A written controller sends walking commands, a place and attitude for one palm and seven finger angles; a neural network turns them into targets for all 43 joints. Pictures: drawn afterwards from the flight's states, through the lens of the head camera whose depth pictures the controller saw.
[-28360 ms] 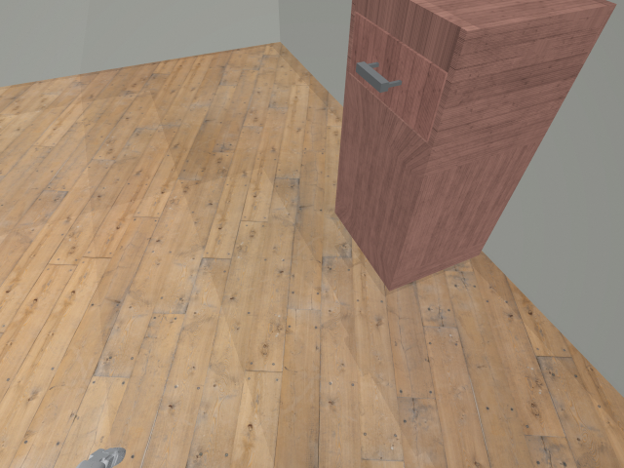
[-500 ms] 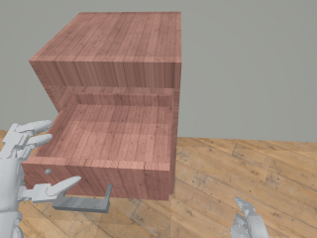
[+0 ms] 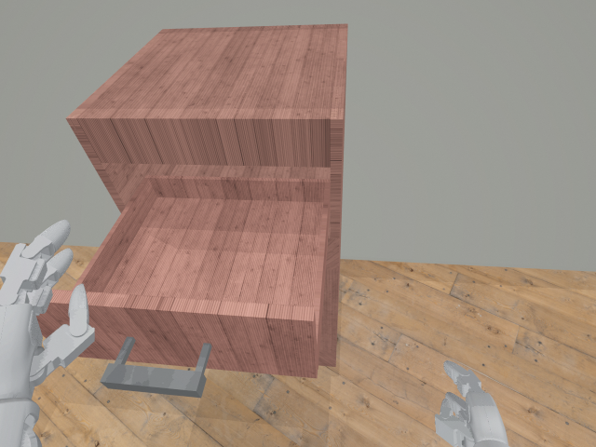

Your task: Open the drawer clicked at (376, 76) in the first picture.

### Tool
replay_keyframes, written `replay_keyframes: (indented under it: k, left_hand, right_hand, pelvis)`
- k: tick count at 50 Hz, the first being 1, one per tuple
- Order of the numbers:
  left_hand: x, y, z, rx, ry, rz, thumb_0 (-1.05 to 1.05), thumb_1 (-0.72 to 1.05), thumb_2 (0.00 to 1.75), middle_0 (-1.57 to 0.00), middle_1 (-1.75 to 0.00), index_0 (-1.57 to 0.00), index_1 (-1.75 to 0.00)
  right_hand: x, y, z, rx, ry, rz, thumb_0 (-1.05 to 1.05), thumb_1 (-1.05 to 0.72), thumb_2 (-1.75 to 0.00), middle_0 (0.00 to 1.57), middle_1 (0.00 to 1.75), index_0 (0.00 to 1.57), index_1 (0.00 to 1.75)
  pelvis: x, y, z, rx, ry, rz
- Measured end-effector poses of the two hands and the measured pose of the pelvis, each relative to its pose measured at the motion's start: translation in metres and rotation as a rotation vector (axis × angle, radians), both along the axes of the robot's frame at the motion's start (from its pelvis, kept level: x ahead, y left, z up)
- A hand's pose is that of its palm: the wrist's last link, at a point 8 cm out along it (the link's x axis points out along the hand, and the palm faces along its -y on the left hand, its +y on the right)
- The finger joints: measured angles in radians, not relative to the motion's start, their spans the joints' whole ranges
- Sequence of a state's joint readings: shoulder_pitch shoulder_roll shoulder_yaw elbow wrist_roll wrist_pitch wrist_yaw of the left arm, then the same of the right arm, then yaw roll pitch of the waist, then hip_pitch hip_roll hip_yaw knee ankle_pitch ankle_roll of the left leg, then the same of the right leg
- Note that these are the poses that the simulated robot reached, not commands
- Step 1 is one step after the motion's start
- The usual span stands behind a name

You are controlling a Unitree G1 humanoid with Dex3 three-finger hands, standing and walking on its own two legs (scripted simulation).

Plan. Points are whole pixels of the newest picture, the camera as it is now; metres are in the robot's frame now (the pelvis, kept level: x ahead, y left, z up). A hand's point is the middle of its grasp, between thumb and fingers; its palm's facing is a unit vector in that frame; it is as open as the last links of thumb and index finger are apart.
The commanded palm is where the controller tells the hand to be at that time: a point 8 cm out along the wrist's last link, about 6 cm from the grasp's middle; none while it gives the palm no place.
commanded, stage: draw the hand back to the body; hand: left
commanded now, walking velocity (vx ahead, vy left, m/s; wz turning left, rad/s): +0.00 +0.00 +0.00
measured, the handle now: (160, 363) +0.22 +0.23 -0.01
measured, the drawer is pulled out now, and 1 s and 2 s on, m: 0.30 0.30 0.30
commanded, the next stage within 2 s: step back with the hand held close in 0.06 s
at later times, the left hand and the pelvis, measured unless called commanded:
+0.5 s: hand (77, 346) +0.17 +0.24 +0.15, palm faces +0.25 -0.82 -0.52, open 7.4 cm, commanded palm +0.10 +0.29 +0.18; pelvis -0.03 +0.01 +0.00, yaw -1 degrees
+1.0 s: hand out of the picture +0.09 +0.27 +0.17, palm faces +0.37 -0.81 -0.45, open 7.4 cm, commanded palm +0.03 +0.32 +0.18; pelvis -0.10 +0.04 -0.02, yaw +0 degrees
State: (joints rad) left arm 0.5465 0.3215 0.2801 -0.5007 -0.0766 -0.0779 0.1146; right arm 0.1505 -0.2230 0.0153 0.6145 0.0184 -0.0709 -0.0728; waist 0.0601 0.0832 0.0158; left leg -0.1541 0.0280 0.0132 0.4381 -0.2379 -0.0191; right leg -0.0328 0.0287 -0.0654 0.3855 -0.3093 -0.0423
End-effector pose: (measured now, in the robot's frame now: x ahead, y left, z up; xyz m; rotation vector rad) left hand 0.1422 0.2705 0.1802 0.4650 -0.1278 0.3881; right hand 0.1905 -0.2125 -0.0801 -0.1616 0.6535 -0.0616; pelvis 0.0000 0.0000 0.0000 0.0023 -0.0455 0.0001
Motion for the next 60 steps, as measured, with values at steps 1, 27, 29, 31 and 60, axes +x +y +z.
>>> replay_keyframes:
  k: [1,27,29,31,60]
  left_hand:
    - [0.0,-0.001,0.0,0.0,0.0,-0.001,0.01,0.81,0.86,-0.22,-0.35,-0.21,-0.36]
    - [-0.013,0.013,-0.001,0.11,0.049,-0.145,0.01,0.89,0.9,-0.22,-0.3,-0.21,-0.31]
    - [-0.019,0.018,0.001,0.118,0.032,-0.146,0.01,0.89,0.9,-0.22,-0.3,-0.21,-0.31]
    - [-0.026,0.023,0.003,0.122,0.012,-0.144,0.01,0.89,0.9,-0.22,-0.3,-0.21,-0.31]
    - [-0.097,0.058,0.005,0.138,-0.195,-0.147,0.01,0.89,0.9,-0.22,-0.3,-0.21,-0.31]
  right_hand:
    - [-0.001,-0.001,0.0,0.0,0.002,-0.001,0.01,-0.9,-0.9,0.21,0.3,0.2,0.29]
    - [-0.059,-0.02,0.002,-0.081,0.107,-0.136,0.01,-0.9,-0.9,0.2,0.3,0.2,0.29]
    - [-0.065,-0.016,0.003,-0.089,0.104,-0.135,0.01,-0.9,-0.9,0.2,0.3,0.2,0.29]
    - [-0.07,-0.01,0.005,-0.091,0.098,-0.129,0.01,-0.9,-0.9,0.2,0.3,0.2,0.29]
    - [-0.158,0.026,-0.001,-0.127,0.063,-0.101,0.01,-0.9,-0.9,0.21,0.3,0.2,0.29]
  pelvis:
    - [0.0,-0.001,0.0,0.0,0.0,0.0]
    - [-0.036,0.016,-0.004,-0.017,0.081,-0.009]
    - [-0.041,0.02,-0.005,-0.02,0.082,-0.007]
    - [-0.048,0.023,-0.005,-0.024,0.082,-0.006]
    - [-0.125,0.051,-0.021,-0.068,0.049,-0.009]
